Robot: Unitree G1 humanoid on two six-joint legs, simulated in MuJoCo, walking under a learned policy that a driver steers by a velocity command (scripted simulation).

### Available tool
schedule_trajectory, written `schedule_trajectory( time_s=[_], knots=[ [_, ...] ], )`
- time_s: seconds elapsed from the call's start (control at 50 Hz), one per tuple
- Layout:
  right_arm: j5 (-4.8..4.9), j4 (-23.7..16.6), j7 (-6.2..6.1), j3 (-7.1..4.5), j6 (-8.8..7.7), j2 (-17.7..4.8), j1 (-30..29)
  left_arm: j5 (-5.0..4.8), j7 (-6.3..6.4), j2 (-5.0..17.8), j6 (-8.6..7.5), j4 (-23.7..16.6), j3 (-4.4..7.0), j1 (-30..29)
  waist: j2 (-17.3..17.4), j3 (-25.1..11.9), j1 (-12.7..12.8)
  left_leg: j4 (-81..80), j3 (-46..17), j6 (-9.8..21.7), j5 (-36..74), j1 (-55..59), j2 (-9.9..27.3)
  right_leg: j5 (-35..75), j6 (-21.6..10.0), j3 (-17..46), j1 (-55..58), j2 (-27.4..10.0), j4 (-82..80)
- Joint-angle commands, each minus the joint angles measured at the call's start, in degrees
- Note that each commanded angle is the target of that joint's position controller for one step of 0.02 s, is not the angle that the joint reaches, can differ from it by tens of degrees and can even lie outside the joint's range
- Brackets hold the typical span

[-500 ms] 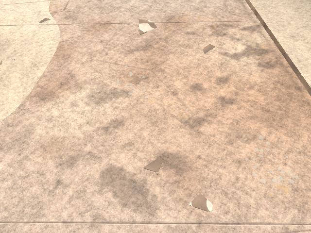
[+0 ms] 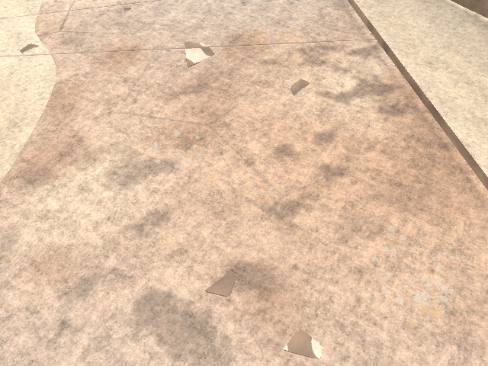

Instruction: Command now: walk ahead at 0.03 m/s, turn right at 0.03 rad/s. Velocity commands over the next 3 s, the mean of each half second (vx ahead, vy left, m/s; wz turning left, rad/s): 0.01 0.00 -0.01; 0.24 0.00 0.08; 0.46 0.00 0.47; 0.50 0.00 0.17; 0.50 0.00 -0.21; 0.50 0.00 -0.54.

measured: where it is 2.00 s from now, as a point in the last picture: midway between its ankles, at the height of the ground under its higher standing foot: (206, 310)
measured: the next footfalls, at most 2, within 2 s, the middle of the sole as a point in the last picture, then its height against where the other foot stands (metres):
left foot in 1.26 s outside the picture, level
right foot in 1.78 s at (242, 288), level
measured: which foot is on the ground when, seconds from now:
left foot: down 0.00-0.82, up 0.84-1.00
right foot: down 0.00-1.00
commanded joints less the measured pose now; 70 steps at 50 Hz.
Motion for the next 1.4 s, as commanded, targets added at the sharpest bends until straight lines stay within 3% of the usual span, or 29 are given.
schedule_trajectory(
  time_s=[0.02,0.22,0.56,0.6,0.64,0.68,0.72,0.76,0.8,0.82,0.84,0.86,0.88,0.9,0.92,0.96,1.04,1.08,1.16,1.2,1.22,1.24,1.26,1.28,1.3,1.32,1.34,1.36,1.4],
  knots=[
    [0.15,-1.4,-0.65,-1.36,0.13,-7.0,-0.4,-0.22,0.09,6.9,-1.13,-1.0,1.44,1.1,-3.3,-4.2,0.1,-2.0,-1.3,1.3,16.9,0.0,2.2,23.3,-2.0,1.2,4.3,-1.7,-2.1],
    [0.23,1.8,-1.43,-1.49,1.21,-7.6,-0.2,-0.36,0.31,6.7,-1.11,3.0,0.93,-0.7,-0.6,-3.4,-0.1,-2.3,-1.2,0.5,16.5,1.3,2.3,21.1,-2.2,0.3,3.7,-1.0,-2.8],
    [0.05,4.5,-2.12,-0.91,1.03,-6.8,2.9,-0.37,0.67,5.4,-0.81,9.5,-0.06,-0.3,-0.6,-0.7,0.0,-4.1,-1.2,0.3,9.1,-1.0,2.0,11.7,-1.5,-1.1,1.6,0.2,-4.8],
    [0.47,5.2,-2.30,-1.03,1.23,-6.8,4.5,-0.75,0.80,4.9,-0.63,10.6,-0.13,1.0,0.2,-1.1,0.0,-4.5,-0.8,1.3,-6.8,-1.7,0.9,-3.6,-2.1,-3.1,0.5,2.3,-3.5],
    [0.90,4.5,-2.48,-1.57,1.11,-8.2,5.0,-0.98,0.93,5.1,-0.97,10.1,-0.05,0.3,2.0,3.5,-0.4,-6.5,-4.4,3.9,-24.8,-5.8,2.8,-18.7,-3.4,-3.5,-5.9,3.2,-1.1],
    [1.31,4.4,-2.30,-2.12,-0.05,-9.5,7.8,-1.18,0.54,3.7,-2.51,9.2,-0.36,-0.8,5.4,6.4,-1.4,-10.4,-12.6,7.3,-30.9,-5.7,8.1,-17.3,-3.9,-3.9,-11.4,3.0,3.8],
    [1.67,4.8,-2.05,-3.06,-1.18,-11.6,10.7,-1.67,-0.37,1.8,-4.19,8.6,-0.70,-0.9,10.5,5.9,-1.6,-16.0,-24.3,12.0,-33.5,-4.5,16.2,-10.0,-4.1,-5.3,-12.9,2.5,13.0],
    [1.83,3.1,-1.76,-2.98,-1.78,-10.8,7.6,-2.17,-1.19,1.5,-5.25,9.0,-0.66,0.8,9.6,6.7,0.8,-16.5,-24.4,12.3,-30.3,-8.9,17.0,-10.5,-6.1,-4.5,-8.6,1.0,11.2],
    [2.29,0.3,-1.33,-2.50,-1.78,-9.0,1.1,-2.19,-1.33,2.1,-5.72,12.4,-0.12,9.1,6.7,6.6,5.5,-9.4,-13.8,7.7,-20.7,-16.9,10.2,-5.2,-7.3,-4.2,6.7,1.8,-3.0],
    [1.84,-0.8,-1.01,-1.65,-2.20,-5.7,-0.1,-1.66,-1.05,5.7,-5.79,14.3,1.00,15.6,-2.4,3.9,7.3,5.2,-6.5,4.5,-11.6,-23.1,4.7,-5.7,-8.4,6.5,15.7,-4.9,-8.3],
    [1.87,-3.6,-1.12,-1.06,-3.16,-3.0,-1.3,-1.67,-1.72,13.5,-6.26,15.8,2.93,23.0,-18.7,0.9,8.8,23.0,2.0,1.4,-12.1,-32.2,-2.0,-11.8,-14.7,28.2,21.8,-17.2,-17.4],
    [2.87,-3.9,-1.24,-1.81,-4.00,-5.7,-2.0,-0.43,-2.01,10.2,-7.23,15.5,1.84,22.1,-13.1,2.5,7.7,34.9,-4.8,2.1,-16.7,-37.1,-0.7,-11.4,-17.4,35.3,20.2,-21.7,-18.7],
    [3.94,-3.0,-0.79,-2.02,-4.57,-5.7,0.5,-0.38,-1.85,6.3,-7.95,14.5,0.85,18.9,-8.1,5.1,5.4,40.3,-8.9,3.7,-12.1,-40.5,1.0,-7.0,-15.9,29.5,20.4,-20.7,-17.7],
    [3.97,-1.9,-0.35,-2.08,-4.80,-5.2,2.7,-0.71,-1.91,4.8,-8.27,13.4,0.36,16.1,-6.7,4.6,3.7,40.9,-9.3,4.7,-6.9,-40.7,2.4,-2.5,-13.5,22.2,20.5,-18.1,-17.6],
    [3.51,-1.7,-0.13,-2.43,-4.93,-5.4,2.5,-0.96,-2.06,4.4,-8.21,13.0,0.12,14.3,-5.6,5.0,2.9,38.9,-9.3,5.2,-2.7,-41.5,3.4,4.0,-11.5,16.2,20.9,-16.6,-17.9],
    [2.78,-2.0,0.61,-2.92,-4.51,-4.6,1.8,-0.16,-1.85,1.8,-7.60,12.7,-0.76,14.1,-6.5,3.5,2.7,35.0,-6.9,4.7,3.2,-37.4,4.5,16.2,-8.6,5.5,19.3,-12.9,-17.9],
    [2.17,-6.1,1.65,-1.73,-3.11,-0.3,-5.1,0.63,-0.50,4.3,-7.04,11.8,-0.67,13.8,-4.5,5.4,3.2,23.8,-2.1,2.0,10.7,-33.9,4.1,20.8,-9.1,-3.5,12.1,-11.3,-21.4],
    [1.81,-8.8,2.14,-0.97,-3.03,0.5,-10.0,0.32,0.07,5.8,-6.99,11.4,-0.43,14.3,-4.8,6.6,4.2,16.7,1.7,2.0,14.5,-29.7,3.6,20.7,-9.0,-7.0,8.6,-11.1,-23.1],
    [1.76,-12.3,3.44,-1.16,-2.86,-1.3,-13.0,-0.76,0.23,7.4,-6.57,11.6,0.15,15.7,-5.1,6.7,2.8,10.2,5.1,5.2,13.1,-25.1,2.1,35.1,-8.5,-11.5,12.9,-13.3,-19.4],
    [1.78,-12.5,3.88,-2.47,-2.83,-3.8,-9.0,-0.85,0.59,9.1,-5.95,10.5,0.69,14.1,-7.5,2.1,-0.9,10.7,7.8,7.6,9.5,-17.9,-1.3,57.9,-7.4,-13.6,16.0,-14.3,-10.2],
    [1.95,-11.5,3.99,-3.73,-2.63,-6.0,-3.0,-0.61,0.80,10.0,-5.36,9.8,1.00,12.9,-8.6,-1.9,-4.4,11.0,8.5,9.0,8.0,-10.8,-3.3,65.7,-6.7,-14.2,16.0,-14.3,-1.6],
    [2.09,-9.3,3.70,-5.55,-2.22,-9.0,5.8,-0.61,0.80,10.4,-5.02,8.7,1.06,11.5,-8.0,-6.9,-8.9,7.9,7.7,11.0,10.0,1.5,-4.8,65.0,-5.6,-14.3,12.0,-13.0,9.8],
    [2.21,-7.6,2.51,-7.43,-1.38,-12.6,14.0,-0.23,0.63,10.3,-5.43,7.4,0.84,11.1,-3.9,-10.7,-12.5,5.3,-2.7,13.3,6.6,17.3,0.0,48.4,-3.5,-13.9,-1.4,-10.3,26.2],
    [1.79,-8.2,1.80,-7.68,-1.38,-17.0,13.9,0.63,-0.92,0.0,-7.06,4.7,-1.87,17.6,12.3,-17.8,-4.3,-0.8,-37.1,24.7,-4.3,34.1,17.2,-12.4,-0.7,-9.2,-24.7,2.2,49.8],
    [1.21,-8.3,1.67,-6.67,-2.02,-13.5,15.7,-1.76,-1.76,3.8,-9.87,2.7,-1.17,10.6,8.2,-21.8,-7.9,-11.8,-50.2,25.9,-10.8,34.2,19.7,-15.6,-2.2,3.6,-30.5,3.6,57.3],
    [0.88,-8.2,1.56,-5.98,-3.07,-10.7,12.5,-3.82,-1.87,6.9,-11.07,0.2,-0.13,4.8,6.4,-11.8,-7.1,-13.7,-41.7,22.3,-7.5,27.4,18.0,-10.2,-4.0,3.9,-36.0,0.4,55.8],
    [1.11,-9.5,1.86,-5.29,-3.98,-8.6,7.4,-3.35,-1.35,7.6,-11.55,-0.3,0.06,3.6,0.0,-7.0,-3.9,-14.1,-33.8,20.0,-0.5,17.4,15.2,-4.6,-4.5,3.6,-33.2,-2.5,50.5],
    [0.87,-10.8,2.13,-4.81,-4.41,-7.0,3.1,-2.13,-0.68,7.9,-11.22,0.3,0.74,3.9,-2.5,-4.4,-1.0,-14.8,-27.9,18.4,5.8,8.9,12.6,-2.4,-4.1,3.2,-28.8,-4.1,45.9],
    [0.45,-12.0,1.87,-4.35,-4.53,-6.2,0.7,-1.01,-0.49,7.6,-9.45,-0.2,1.44,6.4,-0.8,-3.2,2.4,-16.4,-22.0,17.6,11.4,-0.1,9.6,-1.0,-2.8,3.6,-22.3,-6.1,40.5]
  ],
)
Over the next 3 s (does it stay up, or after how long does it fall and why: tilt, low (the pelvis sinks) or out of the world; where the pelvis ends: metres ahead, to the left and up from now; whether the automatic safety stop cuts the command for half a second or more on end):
stays up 1.16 0.26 0.00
